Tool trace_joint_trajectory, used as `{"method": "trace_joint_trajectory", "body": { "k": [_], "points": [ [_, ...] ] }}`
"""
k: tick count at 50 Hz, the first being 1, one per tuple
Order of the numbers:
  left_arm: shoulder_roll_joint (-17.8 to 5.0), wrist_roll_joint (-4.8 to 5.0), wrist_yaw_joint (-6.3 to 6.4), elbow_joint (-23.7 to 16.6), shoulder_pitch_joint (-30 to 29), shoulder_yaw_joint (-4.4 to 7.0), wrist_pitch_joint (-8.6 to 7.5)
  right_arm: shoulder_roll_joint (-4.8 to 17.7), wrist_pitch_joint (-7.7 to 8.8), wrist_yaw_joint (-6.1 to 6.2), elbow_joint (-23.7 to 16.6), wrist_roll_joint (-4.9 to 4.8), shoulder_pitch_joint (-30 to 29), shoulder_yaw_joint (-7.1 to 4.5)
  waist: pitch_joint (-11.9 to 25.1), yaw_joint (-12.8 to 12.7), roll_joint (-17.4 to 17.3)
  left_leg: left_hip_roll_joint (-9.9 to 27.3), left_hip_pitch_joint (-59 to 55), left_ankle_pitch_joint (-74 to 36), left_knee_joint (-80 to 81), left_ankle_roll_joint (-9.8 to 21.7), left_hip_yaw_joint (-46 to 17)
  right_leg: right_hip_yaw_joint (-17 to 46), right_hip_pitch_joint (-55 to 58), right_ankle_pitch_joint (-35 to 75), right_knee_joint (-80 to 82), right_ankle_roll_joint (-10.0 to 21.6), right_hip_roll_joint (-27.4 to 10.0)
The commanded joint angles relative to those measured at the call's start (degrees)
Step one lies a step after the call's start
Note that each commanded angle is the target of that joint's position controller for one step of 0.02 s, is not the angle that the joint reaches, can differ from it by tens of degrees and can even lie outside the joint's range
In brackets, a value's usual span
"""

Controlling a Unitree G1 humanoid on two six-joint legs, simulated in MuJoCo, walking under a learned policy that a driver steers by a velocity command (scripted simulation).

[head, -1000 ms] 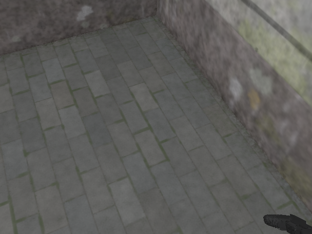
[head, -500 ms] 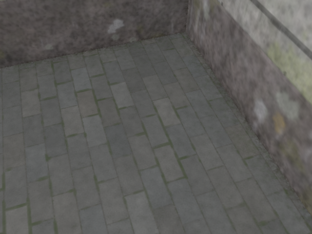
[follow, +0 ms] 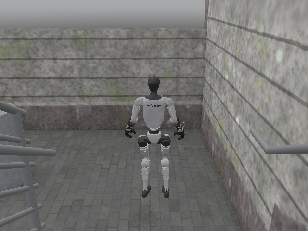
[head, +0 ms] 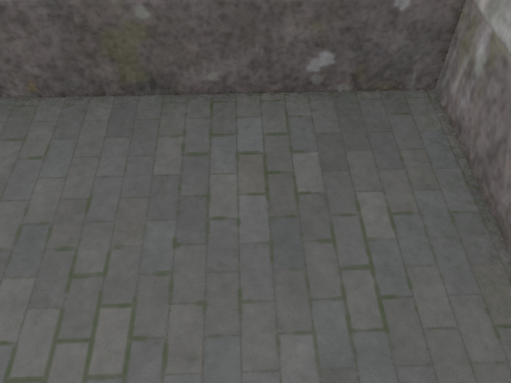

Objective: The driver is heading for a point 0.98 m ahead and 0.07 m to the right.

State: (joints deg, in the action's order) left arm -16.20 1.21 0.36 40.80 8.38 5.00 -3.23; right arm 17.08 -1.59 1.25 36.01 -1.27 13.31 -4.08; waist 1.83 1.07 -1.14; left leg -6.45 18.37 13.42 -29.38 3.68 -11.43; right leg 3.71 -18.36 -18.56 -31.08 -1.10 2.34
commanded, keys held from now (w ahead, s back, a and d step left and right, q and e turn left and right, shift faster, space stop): w+q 0.04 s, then w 0.66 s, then w+e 0.30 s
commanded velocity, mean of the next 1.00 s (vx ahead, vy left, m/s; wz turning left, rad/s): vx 0.45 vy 0.00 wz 0.08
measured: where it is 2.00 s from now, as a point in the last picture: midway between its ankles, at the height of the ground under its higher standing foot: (250, 245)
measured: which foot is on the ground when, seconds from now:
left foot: down 0.00-0.02, up 0.04-0.42, down 0.44-1.00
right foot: up 0.00-0.00, down 0.02-0.46, up 0.48-0.96, down 0.98-1.00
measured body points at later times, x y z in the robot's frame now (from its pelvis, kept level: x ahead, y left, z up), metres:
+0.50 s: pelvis +0.17 +0.07 -0.02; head +0.21 +0.08 +0.43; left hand +0.12 +0.35 -0.14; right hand +0.43 -0.14 -0.08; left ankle +0.24 +0.18 -0.74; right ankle +0.02 -0.12 -0.69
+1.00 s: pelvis +0.46 +0.08 -0.02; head +0.50 +0.07 +0.42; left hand +0.67 +0.32 -0.10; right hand +0.48 -0.22 -0.15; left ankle +0.25 +0.18 -0.72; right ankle +0.59 +0.00 -0.74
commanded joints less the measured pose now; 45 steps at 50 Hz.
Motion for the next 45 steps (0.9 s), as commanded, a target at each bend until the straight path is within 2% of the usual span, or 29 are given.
{"method": "trace_joint_trajectory", "body": {
  "k": [1, 2, 3, 4, 5, 6, 9, 12, 14, 16, 18, 19, 20, 21, 22, 23, 24, 25, 26, 27, 28, 29, 31, 33, 35, 37, 39, 43, 45],
  "points": [
    [-7.22, -0.13, 0.07, -1.70, 6.94, 2.62, -2.24, 5.70, 0.84, 0.13, -5.31, -0.27, -4.98, -1.42, 1.95, -5.84, -3.26, 7.58, 12.96, 23.97, 2.21, 3.70, -14.31, 3.98, 19.59, 3.01, 10.45, 4.10, -7.01],
    [-10.75, -1.56, 0.53, -1.09, 12.37, 3.07, -2.11, 1.07, 1.19, -0.05, -5.94, -0.49, -3.72, -0.20, 4.78, -6.04, 7.51, 0.47, 21.96, 22.48, -16.29, -0.36, -2.18, 18.45, 26.97, -10.28, 14.54, 8.59, -18.77],
    [-13.66, -3.25, -0.30, -0.55, 12.25, 3.83, -2.45, 4.44, 2.23, -0.27, -8.92, -0.70, -6.51, -0.95, -1.39, -4.83, 14.45, 2.14, 32.55, 19.64, -25.26, -0.72, 1.08, 34.79, 20.74, -23.38, 19.94, 14.77, -26.30],
    [-10.20, -2.30, -0.07, -1.67, 8.86, 2.94, -2.70, 7.28, 2.76, -0.44, -7.88, -0.42, -6.09, -1.67, -5.29, -3.65, 11.91, 5.30, 34.43, 14.79, -30.72, -1.54, 0.51, 32.74, 17.96, -26.33, 20.86, 15.43, -25.16],
    [-7.36, -1.42, 0.34, -1.92, 7.11, 1.98, -2.63, 7.61, 2.96, -0.76, -6.01, -0.06, -4.00, -1.95, -6.19, -2.77, 10.58, 5.59, 34.39, 10.37, -32.73, -2.41, 1.00, 27.25, 17.52, -22.33, 20.87, 13.41, -21.76],
    [-6.42, -1.25, 0.48, -2.10, 6.85, 1.47, -2.47, 6.91, 3.20, -0.96, -4.69, 0.39, -2.64, -1.92, -5.29, -2.37, 9.43, 5.90, 33.32, 7.38, -33.79, -3.00, 1.77, 22.62, 17.56, -17.72, 20.80, 11.57, -19.13],
    [-6.42, -1.75, 0.58, -0.84, 9.12, 0.99, -2.78, 3.99, 4.32, -1.76, -4.72, 0.44, -5.35, -1.10, -6.12, -3.35, 7.72, 7.00, 31.25, -1.91, -33.06, -4.14, 4.15, 12.53, 14.55, -3.46, 22.37, 11.04, -16.05],
    [-7.21, -1.06, 0.45, 0.28, 10.17, 0.90, -2.51, 2.14, 4.78, -2.19, -5.39, 0.67, -8.81, -0.12, -5.78, -4.23, 7.91, 9.09, 26.93, -7.21, -23.85, -5.28, 8.74, 6.28, 12.80, 4.56, 23.07, 11.22, -14.55],
    [-8.44, -0.53, 0.31, 1.10, 11.32, 1.03, -2.15, 0.63, 5.21, -2.70, -6.10, 0.51, -12.28, 0.64, -6.13, -5.70, 8.47, 9.30, 21.35, -9.20, -15.75, -5.55, 11.14, 3.09, 10.64, 8.62, 22.89, 10.88, -13.86],
    [-9.93, -0.01, -0.02, 1.96, 12.97, 1.24, -1.84, 0.76, 5.49, -3.35, -6.45, 0.04, -14.26, 0.73, -6.36, -6.62, 8.74, 8.50, 16.38, -8.44, -9.93, -5.15, 12.92, 1.87, 10.18, 10.14, 22.42, 10.78, -14.45],
    [-10.83, 0.66, -0.35, 2.84, 14.31, 1.35, -1.48, 1.84, 5.63, -3.83, -7.01, -0.40, -15.04, 0.42, -6.90, -6.47, 9.13, 8.17, 13.87, -6.29, -5.87, -3.57, 13.18, 2.76, 12.14, 10.99, 21.45, 10.76, -16.49],
    [-11.15, 0.88, -0.41, 3.22, 14.42, 1.41, -1.21, 2.58, 5.71, -3.96, -7.06, -0.50, -14.43, 0.16, -6.91, -5.63, 9.48, 7.78, 12.25, -4.95, -3.96, -2.46, 13.37, 3.13, 13.37, 13.18, 20.48, 10.54, -17.51],
    [-11.65, 0.95, -0.38, 3.50, 13.99, 1.48, -0.90, 3.60, 5.78, -3.94, -6.59, -0.50, -12.02, -0.35, -5.86, -3.61, 9.85, 6.76, 8.14, -4.53, -1.90, -1.19, 14.05, 2.72, 14.15, 20.16, 17.90, 9.97, -17.92],
    [-11.60, 1.07, -0.26, 3.69, 13.40, 1.34, -0.68, 5.12, 5.74, -3.68, -5.03, -0.27, -6.60, -1.32, -2.67, -0.09, 9.02, 5.13, -0.10, -5.42, 0.62, 0.40, 15.30, 0.23, 13.87, 31.13, 11.46, 8.71, -16.51],
    [-9.91, 0.79, -0.13, 3.87, 14.07, 0.71, -0.73, 7.73, 5.56, -3.13, -2.53, -0.07, 1.96, -2.73, 3.05, 3.97, 7.05, 4.98, -12.72, -5.99, 0.89, 2.21, 14.97, -3.33, 10.53, 37.62, -0.13, 6.93, -13.56],
    [-6.02, -1.16, -0.06, 1.92, 14.03, -0.92, -1.04, 12.01, 5.08, -2.21, -1.03, 0.67, 13.08, -3.83, 13.03, 8.17, -1.61, 17.54, -30.99, -5.74, -0.83, 6.02, 0.57, -5.93, -2.23, 21.58, -20.31, 4.27, -10.65],
    [-0.63, -0.69, -0.08, 0.11, 18.65, -2.54, -2.40, 16.12, 5.19, -2.55, -0.46, 1.37, 14.12, -3.83, 19.59, 4.02, -18.42, 29.27, -41.31, 8.67, 9.39, 14.54, -28.66, -2.30, -20.48, -13.62, -37.56, 1.48, -0.91],
    [-7.45, 0.83, -0.29, 0.66, 14.54, -0.87, -3.28, 10.63, 5.50, -2.74, -0.50, 1.04, 12.98, -2.60, 15.74, 6.13, -11.64, 28.09, -37.88, 13.75, 12.89, 13.54, -29.71, 2.85, -26.49, -12.45, -44.01, 1.81, -3.80],
    [-9.00, 1.52, -0.57, -0.88, 9.81, -0.42, -3.62, 8.45, 5.65, -2.70, -0.33, 0.77, 9.44, -1.69, 8.14, 5.16, -9.32, 26.27, -31.63, 10.09, 12.77, 11.63, -20.83, 1.11, -29.64, -7.30, -44.34, 2.72, -6.52],
    [-8.03, 0.65, -0.37, -0.95, 7.64, -0.72, -3.64, 7.09, 5.69, -2.76, -0.48, 0.89, 6.14, -1.14, 4.44, 3.52, -4.30, 23.59, -24.23, 4.10, 13.46, 10.49, -14.50, 0.14, -27.44, -2.31, -41.83, 2.88, -8.80],
    [-7.34, -0.35, -0.34, -1.05, 6.95, -0.64, -3.43, 5.85, 5.73, -2.93, -0.59, 1.31, 3.36, -0.76, 1.48, 1.71, -3.64, 21.26, -18.29, -0.67, 15.04, 10.07, -10.14, -0.02, -25.37, 1.08, -38.55, 2.61, -10.12],
    [-6.63, -0.40, -0.57, -0.78, 8.00, -0.65, -2.90, 4.75, 5.97, -2.94, -0.69, 1.78, 1.74, -0.41, 0.64, -0.14, -4.45, 19.69, -14.39, -3.89, 16.87, 9.82, -7.32, 0.33, -22.29, 3.43, -37.17, 2.48, -11.14],
    [-4.83, -0.40, -0.72, -0.14, 9.29, -1.02, -1.79, 4.63, 6.83, -2.83, 0.19, 1.36, 0.93, -0.49, -0.05, -1.86, -4.37, 19.09, -10.91, -8.67, 19.55, 10.68, -3.84, -0.25, -20.35, 5.44, -34.78, 1.52, -11.26],
    [-4.40, -0.96, -0.49, -0.99, 6.61, -1.21, -1.05, 5.45, 7.45, -2.64, 1.53, 1.14, 1.42, -0.72, -2.29, -2.14, -2.66, 18.76, -9.31, -12.93, 21.26, 10.98, -0.51, -0.55, -22.33, 9.14, -30.28, 0.27, -11.27],
    [-3.76, -1.30, -0.57, -2.22, 2.46, -1.60, -1.13, 5.95, 7.36, -2.22, 2.85, 1.04, 2.60, -0.83, -3.81, -1.24, -1.66, 17.78, -9.55, -16.06, 21.73, 10.29, 2.63, -0.80, -23.50, 15.36, -22.76, -0.39, -10.99],
    [-2.93, -0.78, -1.26, -2.63, -0.90, -2.12, -1.49, 6.72, 7.15, -1.86, 3.68, 1.13, 3.09, -0.92, -4.58, 0.02, -2.09, 16.54, -9.51, -16.51, 22.19, 8.58, 6.95, -1.94, -21.39, 22.41, -14.42, 0.02, -9.76],
    [-2.52, -0.26, -2.02, -3.61, -5.10, -2.52, -1.78, 7.82, 7.14, -1.61, 4.89, 1.03, 5.04, -1.14, -5.51, 1.94, -1.68, 17.00, -10.39, -14.89, 22.98, 7.66, 9.13, -3.30, -19.44, 26.66, -8.67, 0.80, -8.45],
    [-3.06, 0.39, -3.49, -6.51, -10.63, -2.52, -1.78, 8.54, 6.43, -1.45, 7.57, 0.66, 8.40, -1.52, -7.24, 3.73, -0.71, 20.39, -19.51, -15.97, 21.09, 6.62, 11.39, -2.36, -22.35, 24.20, -2.85, 3.34, -6.85],
    [-3.49, 0.16, -4.23, -7.64, -11.23, -2.33, -1.78, 8.96, 5.69, -1.14, 8.09, 0.56, 8.38, -1.76, -6.70, 3.22, -1.17, 21.48, -23.78, -23.17, 17.84, 5.50, 12.79, -3.43, -22.12, 19.26, -1.45, 4.91, -5.52]
  ]
}}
